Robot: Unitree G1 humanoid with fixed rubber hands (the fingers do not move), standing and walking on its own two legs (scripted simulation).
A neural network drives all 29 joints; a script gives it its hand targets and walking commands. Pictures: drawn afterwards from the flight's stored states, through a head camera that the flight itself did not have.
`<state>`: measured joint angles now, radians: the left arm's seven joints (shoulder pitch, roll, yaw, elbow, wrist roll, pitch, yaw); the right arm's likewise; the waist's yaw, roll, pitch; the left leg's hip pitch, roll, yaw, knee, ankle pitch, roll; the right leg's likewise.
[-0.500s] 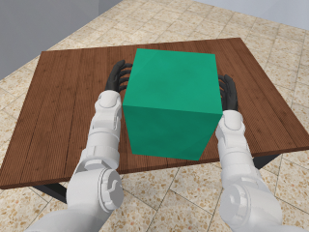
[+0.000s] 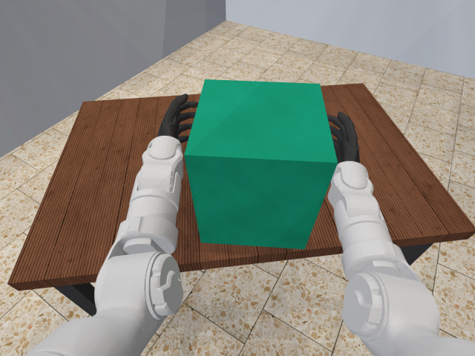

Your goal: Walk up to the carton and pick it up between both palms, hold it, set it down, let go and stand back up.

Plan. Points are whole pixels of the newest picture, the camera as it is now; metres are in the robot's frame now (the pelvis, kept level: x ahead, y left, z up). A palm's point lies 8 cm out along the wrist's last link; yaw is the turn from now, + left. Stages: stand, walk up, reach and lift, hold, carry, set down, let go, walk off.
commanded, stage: reach and lift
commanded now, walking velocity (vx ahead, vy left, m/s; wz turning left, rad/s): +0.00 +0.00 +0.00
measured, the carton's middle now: (256, 167) +0.42 -0.04 +0.07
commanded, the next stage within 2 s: none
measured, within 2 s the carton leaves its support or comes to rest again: neither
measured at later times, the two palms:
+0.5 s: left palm (168, 135) +0.41 +0.11 +0.17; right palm (351, 158) +0.37 -0.18 +0.14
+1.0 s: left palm (144, 134) +0.38 +0.14 +0.20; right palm (343, 153) +0.36 -0.16 +0.17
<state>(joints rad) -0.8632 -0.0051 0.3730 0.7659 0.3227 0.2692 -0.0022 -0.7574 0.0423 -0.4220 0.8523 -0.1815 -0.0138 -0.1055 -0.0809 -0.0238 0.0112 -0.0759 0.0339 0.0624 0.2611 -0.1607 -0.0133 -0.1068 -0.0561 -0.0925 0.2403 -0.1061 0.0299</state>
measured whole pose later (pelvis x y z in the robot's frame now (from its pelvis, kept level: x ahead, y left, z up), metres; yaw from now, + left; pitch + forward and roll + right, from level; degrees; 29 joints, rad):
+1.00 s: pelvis -0.02 +0.00 +0.00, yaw +1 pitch -8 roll -1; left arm -0.81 0.00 0.31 0.41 0.35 0.60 -0.03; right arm -0.76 -0.01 -0.18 0.75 0.07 0.15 -0.16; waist -0.10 -0.06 0.07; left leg 0.00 0.03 0.03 0.31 -0.17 -0.01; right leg 0.00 -0.05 -0.10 0.24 -0.09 0.03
